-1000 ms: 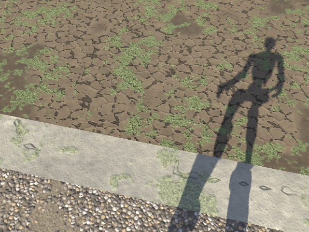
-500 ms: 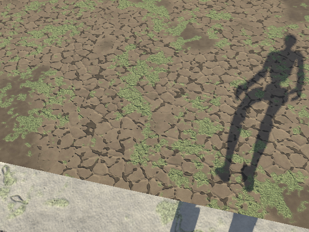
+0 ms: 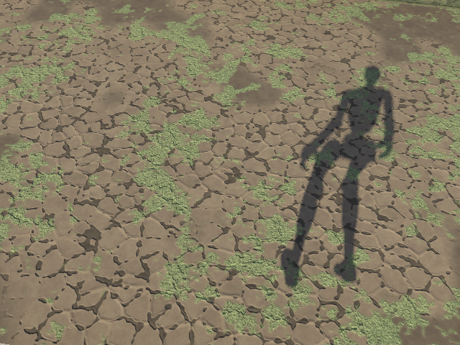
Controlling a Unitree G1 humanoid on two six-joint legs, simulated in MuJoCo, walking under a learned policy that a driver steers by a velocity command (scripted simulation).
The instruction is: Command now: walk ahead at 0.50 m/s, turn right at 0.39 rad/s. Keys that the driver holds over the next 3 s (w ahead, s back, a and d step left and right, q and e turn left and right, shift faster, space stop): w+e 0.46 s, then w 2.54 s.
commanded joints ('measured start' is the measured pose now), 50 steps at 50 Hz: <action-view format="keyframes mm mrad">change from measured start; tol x32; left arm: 1 5 43 15 -91 15 25 -5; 50 -390 -7 -95 -316 0 40 -13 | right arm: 1 50 -90 -17 -37 1 -22 -6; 50 -182 -55 64 -292 8 78 9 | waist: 1 2 146 -31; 14 -5 184 2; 17 91 -388 -123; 37 4 209 -77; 50 10 11 -68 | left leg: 1 80 271 -252 -267 26 136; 14 16 295 -28 -57 -3 56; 19 -562 1 -118 846 -300 -90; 35 311 50 -130 31 18 16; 50 210 35 -139 21 51 29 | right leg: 1 -139 -45 41 27 76 21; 15 225 1 -126 -546 81 -75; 18 484 -318 648 -884 155 -264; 24 -1 -127 207 -796 707 -172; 36 -8 18 138 -721 71 -15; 50 129 -11 111 -693 248 -38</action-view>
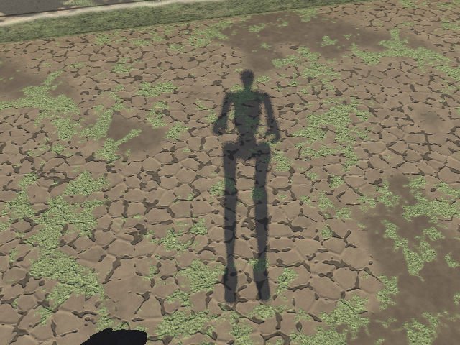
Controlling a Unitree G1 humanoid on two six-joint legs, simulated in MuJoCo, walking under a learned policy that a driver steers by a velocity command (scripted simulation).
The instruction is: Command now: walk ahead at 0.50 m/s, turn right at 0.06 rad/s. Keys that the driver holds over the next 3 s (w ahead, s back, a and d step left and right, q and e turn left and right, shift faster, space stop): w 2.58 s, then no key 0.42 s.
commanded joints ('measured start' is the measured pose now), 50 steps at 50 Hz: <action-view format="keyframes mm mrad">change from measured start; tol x16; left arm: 1 -77 80 22 -81 -6 -10 8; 50 -143 33 -2 -115 6 -10 -7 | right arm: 1 -76 -81 -25 -92 -1 -16 -6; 50 -168 -49 -22 -117 4 -5 -4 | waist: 1 6 -42 -54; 50 15 -20 -17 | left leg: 1 90 87 -84 -57 215 12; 11 149 119 -118 -3 539 18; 18 99 61 -67 -36 172 -13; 28 98 71 -86 -54 172 -5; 29 74 95 -109 -44 353 -6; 42 95 68 -85 -50 155 -9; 44 92 97 -117 -28 370 -6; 49 86 63 -88 -52 131 -13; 50 60 87 -109 -42 314 -15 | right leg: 1 -67 -107 92 -107 182 -15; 13 -44 -111 38 -35 413 0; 27 -54 -124 105 -136 189 -12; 50 -63 -133 54 -98 344 -12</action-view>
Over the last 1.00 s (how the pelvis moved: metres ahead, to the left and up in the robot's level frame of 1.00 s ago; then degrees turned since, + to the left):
0.18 -0.05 -0.01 -21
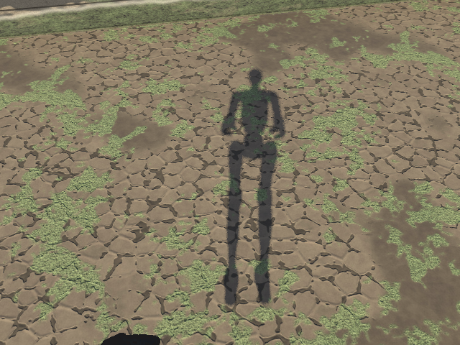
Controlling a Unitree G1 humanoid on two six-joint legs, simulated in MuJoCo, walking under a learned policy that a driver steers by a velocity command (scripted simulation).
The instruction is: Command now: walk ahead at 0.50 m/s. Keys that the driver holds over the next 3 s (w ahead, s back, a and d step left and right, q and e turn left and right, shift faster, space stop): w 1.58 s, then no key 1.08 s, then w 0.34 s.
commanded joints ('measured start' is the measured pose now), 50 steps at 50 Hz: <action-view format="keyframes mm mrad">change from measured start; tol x32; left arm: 1 -116 61 18 -109 14 -26 -12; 50 -132 49 7 -127 2 -29 -8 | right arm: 1 -119 -79 -22 -105 3 -9 0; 50 -136 -62 -17 -110 4 -11 -5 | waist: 1 19 2 -74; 50 13 -7 -21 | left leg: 1 67 87 -92 -37 373 9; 50 23 70 -82 -36 306 -7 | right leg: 1 -68 -126 87 -83 384 9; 50 -76 -146 96 -108 394 -1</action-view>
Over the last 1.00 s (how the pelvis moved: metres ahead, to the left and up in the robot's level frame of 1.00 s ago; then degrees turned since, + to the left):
0.02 -0.01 0.00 1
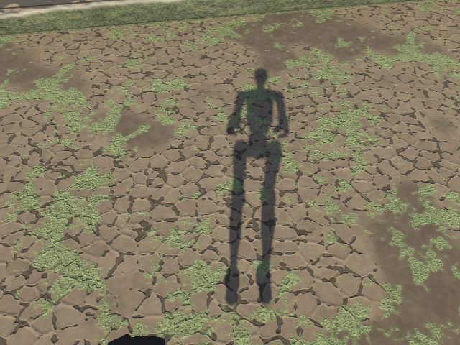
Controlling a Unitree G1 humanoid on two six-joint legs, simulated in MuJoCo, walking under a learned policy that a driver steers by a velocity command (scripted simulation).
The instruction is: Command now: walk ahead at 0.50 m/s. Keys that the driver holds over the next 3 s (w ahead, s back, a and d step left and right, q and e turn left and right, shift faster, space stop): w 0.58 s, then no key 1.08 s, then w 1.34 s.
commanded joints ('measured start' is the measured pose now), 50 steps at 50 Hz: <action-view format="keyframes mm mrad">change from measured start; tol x16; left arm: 1 -116 56 17 -111 12 -23 -11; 50 -1 63 18 11 -3 -44 -31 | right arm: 1 -123 -71 -20 -107 2 -10 0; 50 -6 -79 -26 2 10 -5 -1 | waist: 1 19 1 -70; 50 -1 -1 -92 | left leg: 1 55 69 -73 -26 340 12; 4 63 43 -51 -48 135 12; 7 55 68 -73 -24 342 12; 9 70 43 -51 -42 147 11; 23 29 61 -67 -30 314 7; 26 55 41 -54 -42 139 10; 28 53 66 -75 -20 344 11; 32 64 48 -71 -83 97 13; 34 49 82 -100 -98 290 10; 50 117 119 -125 -296 295 2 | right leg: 1 -56 -142 114 -91 415 16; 26 -52 -153 164 -144 266 9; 28 -50 -147 110 -91 430 15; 32 -52 -163 176 -177 240 8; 50 136 -208 162 -356 503 13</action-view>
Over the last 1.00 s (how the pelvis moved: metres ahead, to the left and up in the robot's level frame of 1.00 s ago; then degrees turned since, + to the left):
0.00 -0.01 0.00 1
